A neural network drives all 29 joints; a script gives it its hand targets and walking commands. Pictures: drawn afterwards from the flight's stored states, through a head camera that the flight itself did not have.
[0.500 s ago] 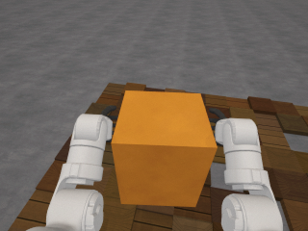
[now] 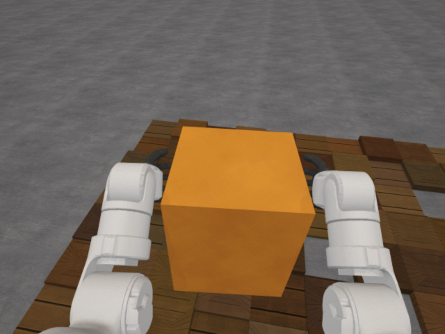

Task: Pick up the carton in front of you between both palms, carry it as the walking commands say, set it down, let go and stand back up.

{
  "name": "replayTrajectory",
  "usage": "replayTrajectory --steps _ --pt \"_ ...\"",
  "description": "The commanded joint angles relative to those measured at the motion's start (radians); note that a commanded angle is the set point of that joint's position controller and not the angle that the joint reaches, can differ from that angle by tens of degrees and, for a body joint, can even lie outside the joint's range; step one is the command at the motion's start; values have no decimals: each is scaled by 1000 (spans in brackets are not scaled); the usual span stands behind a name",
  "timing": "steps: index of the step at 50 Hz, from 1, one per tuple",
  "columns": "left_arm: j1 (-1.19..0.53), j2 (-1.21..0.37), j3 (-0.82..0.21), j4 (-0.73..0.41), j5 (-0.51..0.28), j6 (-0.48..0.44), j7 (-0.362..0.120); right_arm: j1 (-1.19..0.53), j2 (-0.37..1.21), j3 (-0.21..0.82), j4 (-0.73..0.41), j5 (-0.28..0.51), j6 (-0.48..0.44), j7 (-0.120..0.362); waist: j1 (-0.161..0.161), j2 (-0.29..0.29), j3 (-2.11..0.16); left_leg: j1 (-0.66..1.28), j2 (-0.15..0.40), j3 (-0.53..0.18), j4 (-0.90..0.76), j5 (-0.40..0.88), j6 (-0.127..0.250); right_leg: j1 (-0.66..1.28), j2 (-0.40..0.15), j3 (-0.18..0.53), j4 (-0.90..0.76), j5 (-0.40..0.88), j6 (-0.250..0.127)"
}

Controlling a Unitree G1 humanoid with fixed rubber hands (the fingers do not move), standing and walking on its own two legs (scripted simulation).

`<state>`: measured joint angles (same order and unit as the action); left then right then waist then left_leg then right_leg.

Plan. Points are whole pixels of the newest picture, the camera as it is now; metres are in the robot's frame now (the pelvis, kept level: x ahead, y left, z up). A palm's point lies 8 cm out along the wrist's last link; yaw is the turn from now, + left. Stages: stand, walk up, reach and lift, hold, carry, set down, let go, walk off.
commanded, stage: carry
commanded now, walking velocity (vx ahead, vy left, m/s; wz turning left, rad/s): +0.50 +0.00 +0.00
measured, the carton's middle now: (232, 212) +0.34 -0.01 +0.06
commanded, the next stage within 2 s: none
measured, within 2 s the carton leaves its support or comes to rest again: neither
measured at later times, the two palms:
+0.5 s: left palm (165, 122) +0.60 +0.16 +0.10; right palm (284, 130) +0.57 -0.14 +0.10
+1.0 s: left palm (184, 68) +0.89 +0.15 +0.12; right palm (274, 67) +0.91 -0.15 +0.12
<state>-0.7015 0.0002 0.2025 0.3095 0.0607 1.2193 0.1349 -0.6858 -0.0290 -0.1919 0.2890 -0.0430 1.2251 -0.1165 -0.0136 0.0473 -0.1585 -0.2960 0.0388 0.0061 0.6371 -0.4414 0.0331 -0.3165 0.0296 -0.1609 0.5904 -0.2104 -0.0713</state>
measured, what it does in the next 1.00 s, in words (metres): walks ahead: left foot, then right foot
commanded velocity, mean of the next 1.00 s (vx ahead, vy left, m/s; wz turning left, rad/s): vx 0.50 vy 0.00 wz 0.00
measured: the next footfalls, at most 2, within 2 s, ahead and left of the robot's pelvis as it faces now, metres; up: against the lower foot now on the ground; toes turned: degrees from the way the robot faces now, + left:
left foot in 0.34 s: +0.25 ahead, +0.10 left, -0.01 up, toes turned +5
right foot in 0.76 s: +0.61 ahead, -0.07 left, +0.00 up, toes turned -9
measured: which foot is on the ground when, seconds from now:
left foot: up 0.00-0.32, down 0.34-0.76, up 0.78-1.00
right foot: down 0.00-0.32, up 0.34-0.74, down 0.76-1.00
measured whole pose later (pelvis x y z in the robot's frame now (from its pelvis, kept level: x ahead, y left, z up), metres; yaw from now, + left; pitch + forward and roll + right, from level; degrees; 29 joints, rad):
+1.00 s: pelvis +0.54 -0.02 +0.01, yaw +0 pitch +5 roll +1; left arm -0.62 -0.03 0.23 -0.04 0.05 1.22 0.14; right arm -0.66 0.04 -0.22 -0.01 -0.06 1.23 -0.13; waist 0.04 -0.01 0.04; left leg -0.64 0.05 0.02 1.16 -0.36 0.01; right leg -0.36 0.02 -0.18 0.45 -0.19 -0.13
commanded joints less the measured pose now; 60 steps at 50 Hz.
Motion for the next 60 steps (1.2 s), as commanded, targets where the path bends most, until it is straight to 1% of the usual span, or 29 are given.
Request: replayTrajectory --steps 1,2,4,7,13,14,15,16,17,18,19,21,23,29,33,35,36,37,38,39,40,41,42,43,45,48,53,55,60 --pt "-667 -1060 -481 -85 -368 -37 -226 -787 1153 520 -98 419 -36 232 71 -215 -195 -547 -24 44 313 -142 -6 512 -418 682 -279 4 -216" --pt "-715 -1065 -490 -124 -378 -41 -226 -794 1165 525 -93 423 -39 234 80 -155 -184 -588 6 22 388 -125 -4 510 -424 667 -256 85 -233" --pt "-808 -1089 -536 -223 -423 -46 -224 -788 1181 528 -113 433 -43 229 71 -107 -195 -573 39 10 379 -26 -9 472 -364 528 -264 74 -180" --pt "-857 -1109 -582 -323 -477 -40 -220 -784 1165 535 -175 430 -34 201 72 -168 -207 -471 9 69 258 91 -23 420 -287 365 -268 206 -134" --pt "-746 -1118 -583 -252 -478 -16 -248 -647 1109 505 -137 352 -16 181 67 -198 -230 -230 -64 133 -91 336 7 395 -221 179 -146 591 -65" --pt "-738 -1123 -582 -235 -475 -18 -253 -635 1105 502 -130 344 -17 184 48 -184 -262 -98 -86 166 -171 421 15 364 -196 127 -73 660 -42" --pt "-772 -1136 -581 -233 -478 -19 -257 -659 1098 500 -128 334 -24 187 9 -70 -334 180 -84 175 -236 572 52 252 -138 58 130 669 4" --pt "-755 -1128 -582 -221 -470 -23 -261 -604 1102 493 -111 331 -26 191 -71 -88 -371 401 -33 133 -285 556 39 84 -119 34 292 468 28" --pt "-722 -1141 -584 -184 -463 -26 -264 -602 1097 490 -115 335 -28 196 -51 37 -386 644 194 -126 -185 818 54 -188 -81 100 441 -235 42" --pt "-711 -1158 -568 -160 -461 -19 -268 -613 1067 485 -111 321 -37 195 -41 239 -468 797 363 -451 -173 885 239 -419 9 137 684 -353 56" --pt "-736 -1149 -576 -174 -446 -24 -266 -641 1095 509 -139 332 -46 200 -43 169 -440 735 378 -466 -203 745 284 -500 -39 179 794 -317 42" --pt "-788 -1173 -589 -225 -449 -33 -259 -766 1150 561 -258 386 -60 209 -41 17 -356 580 297 -364 -243 552 216 -535 -96 180 768 -225 35" --pt "-781 -1168 -592 -270 -446 -43 -239 -853 1180 613 -350 443 -63 215 -36 13 -326 484 252 -277 -266 498 176 -513 -110 160 707 -157 43" --pt "-668 -1065 -595 -326 -358 -40 -175 -780 1148 650 -382 504 -41 238 -68 72 -306 534 199 -145 -214 763 175 -625 -93 79 554 -93 43" --pt "-604 -1023 -583 -255 -305 -31 -183 -705 1128 637 -273 472 -35 263 -85 79 -226 471 131 -31 -219 954 134 -471 -36 -11 177 125 20" --pt "-585 -1023 -582 -221 -295 -33 -194 -686 1135 627 -216 460 -43 272 -70 101 -215 405 119 27 -203 1102 98 -270 18 -74 17 229 -7" --pt "-585 -1025 -583 -212 -300 -35 -200 -692 1140 623 -204 456 -48 275 -46 129 -232 380 124 46 -146 1200 79 -144 44 -93 -19 252 -18" --pt "-582 -1030 -580 -205 -305 -40 -205 -696 1147 618 -193 454 -52 276 4 139 -285 317 125 88 -16 1218 39 66 48 -94 -86 295 -23" --pt "-604 -1037 -578 -222 -315 -46 -211 -711 1149 624 -197 456 -58 277 57 94 -348 212 100 122 166 1052 12 296 9 -63 -150 325 -20" --pt "-620 -1047 -576 -231 -333 -48 -218 -731 1149 631 -209 458 -62 276 65 -41 -400 2 43 87 350 474 -4 519 -186 182 -85 390 -23" --pt "-642 -1011 -576 -229 -325 -53 -217 -741 1185 628 -217 461 -53 270 54 -316 -542 -302 -117 25 724 -94 -49 772 -461 692 -134 375 -244" --pt "-604 -1063 -587 -238 -361 -51 -221 -728 1151 625 -240 448 -50 261 52 -237 -543 -355 -67 -66 808 -43 -14 704 -422 732 -213 171 -247" --pt "-653 -1089 -610 -313 -386 -53 -223 -746 1166 628 -279 448 -48 251 62 -201 -458 -402 -40 -56 801 13 0 612 -372 638 -230 175 -212" --pt "-708 -1112 -635 -379 -419 -47 -225 -752 1169 621 -320 443 -46 239 47 -113 -426 -401 -12 -54 764 51 1 550 -354 557 -227 201 -174" --pt "-763 -1145 -676 -471 -478 -33 -231 -714 1147 615 -385 417 -36 214 28 -85 -406 -371 18 -49 679 94 -3 457 -317 453 -246 190 -133" --pt "-752 -1126 -700 -527 -503 -14 -242 -638 1111 626 -421 380 -27 186 19 -90 -403 -391 37 -23 541 77 -18 449 -317 401 -278 210 -135" --pt "-743 -1019 -703 -538 -503 17 -258 -681 1028 671 -467 360 -6 162 52 -148 -346 -472 32 55 302 167 -36 507 -278 255 -264 484 -122" --pt "-741 -960 -678 -507 -492 38 -256 -711 988 669 -454 365 15 154 70 -173 -328 -486 10 85 248 243 -28 538 -247 208 -231 576 -108" --pt "-767 -876 -583 -352 -453 87 -248 -794 937 614 -336 387 82 157 93 -192 -231 -405 -44 147 -30 393 -9 527 -197 127 -194 637 -91"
